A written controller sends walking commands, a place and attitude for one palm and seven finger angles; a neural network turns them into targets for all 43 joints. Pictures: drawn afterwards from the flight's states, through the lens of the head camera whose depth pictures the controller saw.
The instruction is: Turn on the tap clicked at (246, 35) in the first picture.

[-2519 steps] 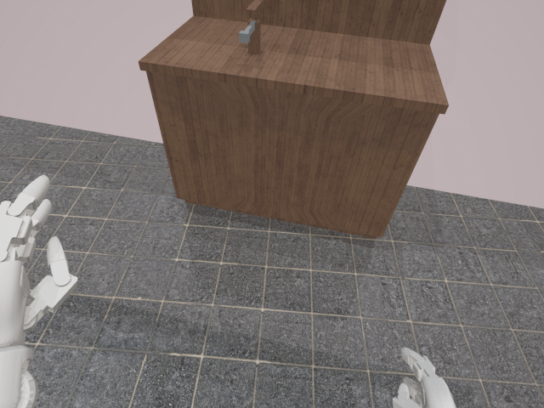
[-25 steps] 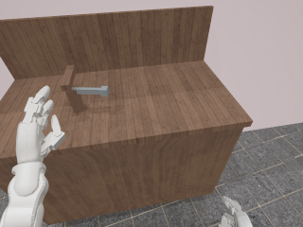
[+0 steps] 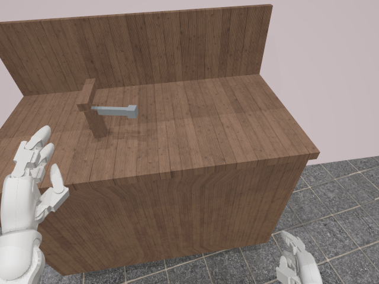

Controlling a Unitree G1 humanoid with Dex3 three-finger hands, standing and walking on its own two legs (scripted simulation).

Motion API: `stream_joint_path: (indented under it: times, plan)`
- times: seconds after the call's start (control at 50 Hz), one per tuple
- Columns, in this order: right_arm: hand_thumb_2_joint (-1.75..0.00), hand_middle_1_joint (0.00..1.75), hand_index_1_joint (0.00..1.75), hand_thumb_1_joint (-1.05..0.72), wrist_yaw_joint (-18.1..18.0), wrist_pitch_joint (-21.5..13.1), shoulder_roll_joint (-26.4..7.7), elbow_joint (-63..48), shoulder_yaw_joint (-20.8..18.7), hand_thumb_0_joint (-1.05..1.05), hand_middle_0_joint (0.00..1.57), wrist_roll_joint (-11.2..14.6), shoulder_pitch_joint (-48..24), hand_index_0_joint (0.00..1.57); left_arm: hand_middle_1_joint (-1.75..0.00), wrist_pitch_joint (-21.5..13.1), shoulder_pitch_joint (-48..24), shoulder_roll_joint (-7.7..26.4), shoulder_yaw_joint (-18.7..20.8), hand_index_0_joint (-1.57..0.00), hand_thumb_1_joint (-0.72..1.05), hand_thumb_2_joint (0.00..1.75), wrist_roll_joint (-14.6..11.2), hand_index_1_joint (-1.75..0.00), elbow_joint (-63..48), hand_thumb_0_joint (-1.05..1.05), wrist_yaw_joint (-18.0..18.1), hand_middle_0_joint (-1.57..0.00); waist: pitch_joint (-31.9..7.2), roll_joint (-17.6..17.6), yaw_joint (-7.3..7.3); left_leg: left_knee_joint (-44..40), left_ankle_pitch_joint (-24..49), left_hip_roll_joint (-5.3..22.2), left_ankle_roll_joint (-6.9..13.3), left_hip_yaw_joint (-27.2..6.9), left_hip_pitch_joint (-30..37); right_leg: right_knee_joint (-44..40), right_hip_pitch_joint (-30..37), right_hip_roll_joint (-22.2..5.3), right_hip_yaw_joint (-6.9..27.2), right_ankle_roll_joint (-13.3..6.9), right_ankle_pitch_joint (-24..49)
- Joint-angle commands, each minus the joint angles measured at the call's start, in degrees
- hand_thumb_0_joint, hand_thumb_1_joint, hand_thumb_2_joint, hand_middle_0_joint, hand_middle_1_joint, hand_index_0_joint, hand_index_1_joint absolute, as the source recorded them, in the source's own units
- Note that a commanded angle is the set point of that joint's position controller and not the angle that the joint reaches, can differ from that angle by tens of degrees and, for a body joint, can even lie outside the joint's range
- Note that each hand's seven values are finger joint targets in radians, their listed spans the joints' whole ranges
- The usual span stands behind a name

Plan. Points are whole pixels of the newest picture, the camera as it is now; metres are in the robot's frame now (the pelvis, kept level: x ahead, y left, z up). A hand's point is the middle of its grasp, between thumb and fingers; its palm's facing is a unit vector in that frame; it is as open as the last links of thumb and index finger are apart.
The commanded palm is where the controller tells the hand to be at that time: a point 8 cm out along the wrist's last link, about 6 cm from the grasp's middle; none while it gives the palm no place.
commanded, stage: draw the hand back beside the body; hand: left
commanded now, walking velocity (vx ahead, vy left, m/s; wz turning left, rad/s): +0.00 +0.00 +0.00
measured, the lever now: (132, 111) +0.53 +0.25 +0.08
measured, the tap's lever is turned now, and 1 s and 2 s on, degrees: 77 77 77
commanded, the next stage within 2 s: step back with the hand held close in 0.02 s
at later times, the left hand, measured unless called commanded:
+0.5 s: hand (61, 193) +0.20 +0.26 +0.15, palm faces +0.33 -0.82 -0.46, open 7.4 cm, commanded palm +0.15 +0.30 +0.17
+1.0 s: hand (30, 214) +0.16 +0.28 +0.16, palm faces +0.44 -0.79 -0.42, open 7.4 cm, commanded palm +0.10 +0.31 +0.17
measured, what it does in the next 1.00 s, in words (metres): shifts its weight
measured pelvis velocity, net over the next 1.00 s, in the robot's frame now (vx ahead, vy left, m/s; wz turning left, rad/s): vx -0.06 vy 0.04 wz -0.02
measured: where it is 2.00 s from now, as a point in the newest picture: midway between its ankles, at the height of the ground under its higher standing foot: outside the picture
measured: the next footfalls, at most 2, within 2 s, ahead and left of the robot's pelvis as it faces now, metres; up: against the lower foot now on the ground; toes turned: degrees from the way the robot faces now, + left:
right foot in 1.76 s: -0.23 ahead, -0.10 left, +0.00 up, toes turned -3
left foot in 2.00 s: -0.15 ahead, +0.07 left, +0.00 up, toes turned +0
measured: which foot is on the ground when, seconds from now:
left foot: down 0.00-1.00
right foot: down 0.00-1.00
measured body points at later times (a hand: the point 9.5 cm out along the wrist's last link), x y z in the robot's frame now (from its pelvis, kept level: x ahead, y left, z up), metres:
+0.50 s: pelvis -0.02 +0.03 -0.01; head +0.00 +0.01 +0.44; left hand +0.18 +0.30 +0.18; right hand +0.14 -0.23 -0.09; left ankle -0.01 +0.12 -0.74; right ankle +0.05 -0.09 -0.74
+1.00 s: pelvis -0.06 +0.04 -0.02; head -0.04 +0.03 +0.42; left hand +0.13 +0.32 +0.18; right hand +0.10 -0.21 -0.10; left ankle -0.01 +0.12 -0.74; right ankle +0.05 -0.09 -0.74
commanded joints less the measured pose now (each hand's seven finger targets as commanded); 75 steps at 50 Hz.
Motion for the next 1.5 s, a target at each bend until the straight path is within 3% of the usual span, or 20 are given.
stream_joint_path:
  times: [0.0,0.12,0.14,0.18,0.24,0.32,0.36,0.44,0.54,0.6,0.68,0.8,1.14,1.22,1.28,1.32,1.38,1.42,1.44,1.48]
  plan:
    - [-0.90,0.30,0.30,-0.90,-0.2,-4.0,-5.4,-9.2,-1.9,0.00,0.20,0.4,-8.0,0.20,-0.30,-3.9,-7.6,12.3,7.3,-0.20,0.90,0.90,-0.3,-0.30,-15.1,0.00,1.0,-0.20,-5.5,0.1,-0.62,-5.1,4.9,0.4,0.6,1.0,-7.3,-4.0,5.6,-2.3,3.4,0.8,-2.1]
    - [-0.90,0.30,0.30,-0.90,-0.1,-3.7,-5.2,-8.6,-1.8,0.00,0.20,0.2,-8.1,0.20,-0.30,-3.4,-8.5,11.7,7.4,-0.20,0.90,0.90,-0.3,-0.30,-12.2,0.00,0.7,-0.20,-3.4,-1.2,-0.80,-5.4,6.5,0.8,0.4,1.2,-8.7,-3.9,5.6,-2.3,3.3,0.7,-0.3]
    - [-0.90,0.30,0.30,-0.90,-0.4,-2.0,-6.8,-11.6,-1.5,0.00,0.20,1.2,-5.2,0.20,-0.30,-4.4,-6.5,13.2,11.0,-0.20,0.90,0.90,-0.1,-0.30,-9.4,0.00,0.6,-0.20,2.3,-4.8,-3.83,-2.7,0.2,1.7,1.6,0.8,-12.6,-7.7,-5.0,-4.8,8.7,1.7,-2.0]
    - [-0.90,0.30,0.30,-0.90,-0.2,-0.1,-5.9,-11.5,-1.8,0.00,0.20,1.2,-4.7,0.20,-0.30,-4.3,-4.5,10.7,7.9,-0.20,0.90,0.90,0.9,-0.30,-9.2,0.00,-0.1,-0.20,0.3,-8.6,-4.29,2.4,-2.9,1.1,2.2,0.4,-10.8,-11.1,-9.5,-8.0,11.4,1.3,-9.9]
    - [-0.90,0.30,0.30,-0.90,-0.6,0.8,-6.0,-12.7,-1.8,0.00,0.20,1.1,-3.6,0.20,-0.30,-5.3,-2.1,11.0,7.6,-0.20,0.90,0.90,1.3,-0.30,-13.5,0.00,0.6,-0.20,-6.7,-3.9,-4.25,2.6,0.8,1.6,1.9,0.6,-9.7,-7.5,-7.3,-9.4,10.1,0.8,-4.2]
    - [-0.90,0.30,0.30,-0.90,-1.4,1.6,-6.9,-14.8,-2.2,0.00,0.20,0.7,-3.9,0.20,-0.30,-5.4,2.2,13.2,10.5,-0.20,0.90,0.90,1.5,-0.30,-19.7,0.00,1.9,-0.20,-12.2,1.8,-3.14,-0.5,8.3,3.1,1.7,-0.8,-12.1,0.5,-1.9,-7.0,6.6,1.7,5.9]
    - [-0.90,0.30,0.30,-0.90,-1.6,2.1,-7.2,-15.7,-2.8,0.00,0.20,0.8,-3.7,0.20,-0.30,-5.2,3.9,13.9,11.9,-0.20,0.90,0.90,1.6,-0.30,-21.2,0.00,2.4,-0.20,-13.9,-1.3,-2.95,-0.2,12.3,4.0,1.7,-1.8,-14.1,3.6,0.3,-5.9,5.8,2.2,10.2]
    - [-0.90,0.30,0.30,-0.90,-2.0,2.9,-7.5,-15.9,-3.4,0.00,0.20,0.7,-3.7,0.20,-0.30,-4.7,6.3,13.3,12.6,-0.20,0.90,0.90,1.7,-0.30,-20.2,0.00,3.1,-0.20,-12.6,-0.6,-2.89,-1.3,16.8,5.9,1.8,-3.5,-17.5,8.2,-0.4,-4.3,4.8,3.0,10.8]
    - [-0.90,0.30,0.30,-0.90,-2.2,3.3,-8.1,-15.1,-3.6,0.00,0.20,0.8,-3.5,0.20,-0.30,-4.2,5.5,11.2,11.0,-0.20,0.90,0.90,2.1,-0.30,-17.1,0.00,3.1,-0.20,-9.8,-1.2,-3.44,-2.0,9.1,7.2,2.8,-4.2,-23.2,10.9,-1.7,-3.8,5.5,3.2,6.1]
    - [-0.90,0.30,0.30,-0.90,-2.2,3.2,-8.7,-14.9,-3.6,0.00,0.20,0.8,-4.0,0.20,-0.30,-4.4,1.6,12.0,11.0,-0.20,0.90,0.90,2.7,-0.30,-19.1,0.00,3.2,-0.20,-8.1,-0.8,-3.73,-1.9,-2.5,6.5,3.5,-4.4,-28.1,10.7,-1.3,-4.3,7.1,2.7,4.9]
    - [-0.90,0.30,0.30,-0.90,-2.3,2.8,-8.3,-15.1,-3.3,0.00,0.20,0.9,-3.4,0.20,-0.30,-5.0,-1.1,12.3,10.9,-0.20,0.90,0.90,3.4,-0.30,-19.8,0.00,3.5,-0.20,-5.9,-4.8,-4.32,-0.5,-17.0,4.7,4.2,-4.5,-33.4,7.9,-2.7,-6.0,9.6,2.3,-2.4]
    - [-0.90,0.30,0.30,-0.90,-2.2,2.1,-7.8,-15.2,-3.2,0.00,0.20,0.3,-2.9,0.20,-0.30,-6.4,-0.7,14.7,14.3,-0.20,0.90,0.90,3.8,-0.30,-23.5,0.00,4.3,-0.20,-8.1,-1.8,-4.36,-0.2,-20.1,4.3,4.3,-5.5,-34.9,8.5,-2.2,-6.0,9.7,1.9,-6.0]
    - [-0.90,0.30,0.30,-0.90,-1.6,0.4,-7.8,-14.2,-3.6,0.00,0.20,0.4,-2.6,0.20,-0.30,-7.4,-2.6,12.3,13.5,-0.20,0.90,0.90,4.6,-0.30,-24.3,0.00,4.3,-0.20,-7.9,0.1,-4.59,-0.7,-21.4,7.9,5.7,-7.5,-46.1,20.5,3.1,-4.3,9.0,2.5,1.5]
    - [-0.90,0.30,0.30,-0.90,-1.4,0.5,-7.0,-14.0,-3.7,0.00,0.20,0.1,-2.2,0.20,-0.30,-7.5,-1.5,13.4,14.8,-0.20,0.90,0.90,4.3,-0.30,-25.4,0.00,4.2,-0.20,-8.3,-5.7,-4.81,5.8,-22.9,4.7,4.3,-5.7,-43.5,12.5,-1.0,-8.5,14.9,0.6,-1.9]
    - [-0.90,0.30,0.30,-0.90,-0.6,1.3,-6.0,-12.8,-3.4,0.00,0.20,0.2,-1.3,0.20,-0.30,-6.8,1.8,14.6,15.3,-0.20,0.90,0.90,3.2,-0.30,-25.1,0.00,4.4,-0.20,-10.0,-11.0,-5.12,16.3,-18.3,1.4,1.7,-2.7,-30.8,-0.1,-13.6,-15.3,21.1,-3.0,-12.9]
    - [-0.90,0.30,0.30,-0.90,-0.2,1.8,-5.1,-11.8,-3.1,0.00,0.20,0.3,-1.0,0.20,-0.30,-6.6,4.5,14.3,15.0,-0.20,0.90,0.90,2.5,-0.30,-25.0,0.00,4.7,-0.20,-13.1,-12.2,-5.63,19.8,-12.5,0.9,0.8,-1.3,-22.8,-1.9,-17.1,-17.8,19.8,-4.3,-9.9]
    - [-0.90,0.30,0.30,-0.90,-0.3,2.3,-6.4,-12.9,-3.5,0.00,0.20,0.7,-0.9,0.20,-0.30,-6.6,6.6,14.4,15.4,-0.20,0.90,0.90,2.1,-0.30,-26.3,0.00,4.7,-0.20,-13.3,-5.2,-6.12,10.7,-12.3,3.7,2.7,-4.9,-21.7,4.9,-18.5,-12.0,11.9,-0.5,-9.0]
    - [-0.90,0.30,0.30,-0.90,-1.3,1.5,-7.6,-14.2,-3.7,0.00,0.20,0.1,-3.1,0.20,-0.30,-7.0,7.3,13.2,16.2,-0.20,0.90,0.90,2.6,-0.30,-27.4,0.00,5.1,-0.20,-11.2,11.7,-5.30,-5.2,-14.2,14.2,7.1,-16.1,-36.3,26.6,-8.5,-1.4,3.9,3.3,-7.9]
    - [-0.90,0.30,0.30,-0.90,-1.5,0.7,-7.0,-13.6,-3.9,0.00,0.20,-0.6,-3.2,0.20,-0.30,-7.1,6.1,13.4,16.9,-0.20,0.90,0.90,2.9,-0.30,-27.8,0.00,5.3,-0.20,-11.1,14.6,-5.37,-12.1,-12.1,19.6,9.3,-20.8,-41.3,41.1,-5.1,2.4,4.4,4.1,-14.2]
    - [-0.90,0.30,0.30,-0.90,-1.4,-0.9,-6.7,-11.5,-5.2,0.00,0.20,-0.4,-2.4,0.20,-0.30,-6.9,4.1,13.8,16.5,-0.20,0.90,0.90,2.8,-0.30,-26.9,0.00,5.2,-0.20,-10.7,5.6,-5.04,-11.9,-13.0,21.2,9.0,-17.9,-37.2,51.8,-10.4,2.8,8.4,3.7,-17.7]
